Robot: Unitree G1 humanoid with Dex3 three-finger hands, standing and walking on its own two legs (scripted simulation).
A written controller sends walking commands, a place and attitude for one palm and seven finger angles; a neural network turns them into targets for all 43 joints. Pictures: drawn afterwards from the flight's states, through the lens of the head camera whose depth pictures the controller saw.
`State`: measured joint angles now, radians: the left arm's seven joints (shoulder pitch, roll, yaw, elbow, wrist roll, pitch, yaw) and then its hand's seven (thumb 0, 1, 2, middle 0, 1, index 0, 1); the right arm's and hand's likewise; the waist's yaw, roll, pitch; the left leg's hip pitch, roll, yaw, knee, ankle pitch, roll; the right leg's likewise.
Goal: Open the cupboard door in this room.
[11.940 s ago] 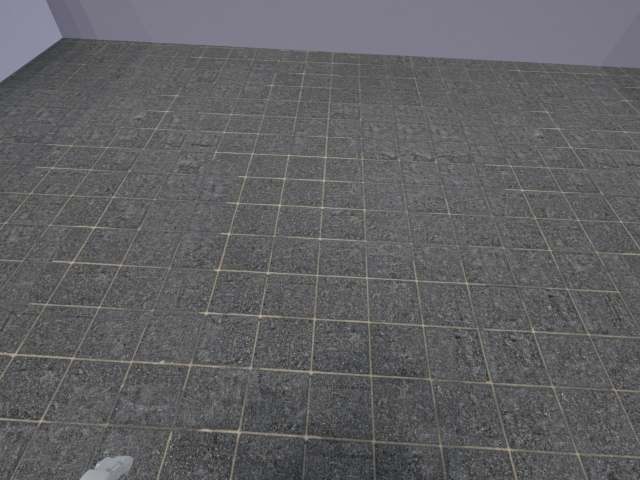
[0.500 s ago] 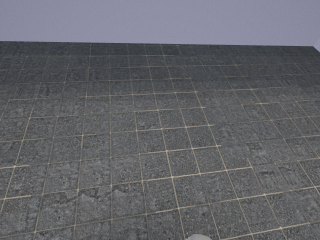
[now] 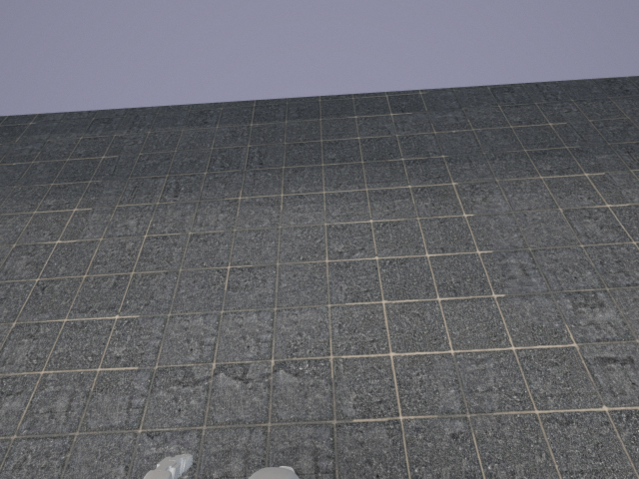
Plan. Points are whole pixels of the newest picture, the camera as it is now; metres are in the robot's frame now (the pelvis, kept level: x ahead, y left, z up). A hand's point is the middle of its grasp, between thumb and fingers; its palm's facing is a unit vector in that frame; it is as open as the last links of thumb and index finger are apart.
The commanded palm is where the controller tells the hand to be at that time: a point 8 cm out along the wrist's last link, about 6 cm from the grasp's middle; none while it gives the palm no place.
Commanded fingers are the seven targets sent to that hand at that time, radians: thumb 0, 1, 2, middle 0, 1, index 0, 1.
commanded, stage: turn or walk to find it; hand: left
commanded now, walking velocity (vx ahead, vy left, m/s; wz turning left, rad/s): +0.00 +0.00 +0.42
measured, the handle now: out of the picture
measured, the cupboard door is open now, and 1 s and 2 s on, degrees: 0 0 0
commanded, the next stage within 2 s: none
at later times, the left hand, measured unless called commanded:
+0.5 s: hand out of the picture -0.09 +0.24 -0.19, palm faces +0.30 -0.92 -0.24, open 7.4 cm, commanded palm none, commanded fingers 0.00 0.90 0.90 -0.20 -0.30 -0.20 -0.30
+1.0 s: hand out of the picture +0.01 +0.23 -0.15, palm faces +0.38 -0.88 -0.28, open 7.4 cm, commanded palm none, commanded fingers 0.00 0.90 0.90 -0.20 -0.30 -0.20 -0.30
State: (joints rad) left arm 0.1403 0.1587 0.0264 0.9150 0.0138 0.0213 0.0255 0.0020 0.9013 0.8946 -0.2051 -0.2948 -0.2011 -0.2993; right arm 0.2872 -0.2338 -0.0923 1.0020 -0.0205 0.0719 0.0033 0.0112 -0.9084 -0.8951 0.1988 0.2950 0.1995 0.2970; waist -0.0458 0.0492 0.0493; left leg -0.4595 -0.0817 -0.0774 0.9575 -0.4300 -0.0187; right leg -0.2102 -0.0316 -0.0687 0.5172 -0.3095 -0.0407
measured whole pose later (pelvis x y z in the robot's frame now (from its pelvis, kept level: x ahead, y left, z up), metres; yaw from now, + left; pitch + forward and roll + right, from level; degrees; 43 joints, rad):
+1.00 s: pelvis -0.04 -0.01 -0.01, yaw +25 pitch +0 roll +1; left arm 0.09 0.19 0.03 0.90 0.01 0.01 0.02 0.00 0.90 0.89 -0.20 -0.29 -0.20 -0.30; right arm 0.27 -0.22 -0.08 0.99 -0.01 0.05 0.00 0.01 -0.91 -0.90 0.20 0.30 0.20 0.30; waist -0.05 0.06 0.07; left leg -0.35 -0.06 -0.11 0.62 -0.32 -0.01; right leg -0.25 -0.02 -0.06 0.56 -0.30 0.01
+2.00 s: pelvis -0.06 -0.04 -0.01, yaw +51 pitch -1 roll +2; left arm 0.13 0.18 0.03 0.91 0.02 0.01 0.01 0.00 0.90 0.89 -0.20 -0.29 -0.20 -0.30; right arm 0.23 -0.23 -0.08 0.98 -0.01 0.06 0.00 0.01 -0.91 -0.90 0.20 0.30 0.20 0.30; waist -0.03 0.06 0.08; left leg -0.39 -0.05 -0.08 0.80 -0.43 -0.02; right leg -0.26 -0.05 -0.09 0.59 -0.31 -0.02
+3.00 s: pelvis -0.08 -0.09 -0.01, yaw +76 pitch -1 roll +1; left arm 0.14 0.17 0.03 0.92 0.02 0.01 0.02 0.00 0.90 0.89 -0.20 -0.29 -0.20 -0.30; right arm 0.23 -0.23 -0.08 0.99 -0.01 0.06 0.00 0.01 -0.91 -0.90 0.20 0.30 0.20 0.30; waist -0.03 0.06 0.07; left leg -0.40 -0.06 -0.08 0.82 -0.44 -0.01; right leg -0.24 -0.04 -0.10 0.57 -0.32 -0.02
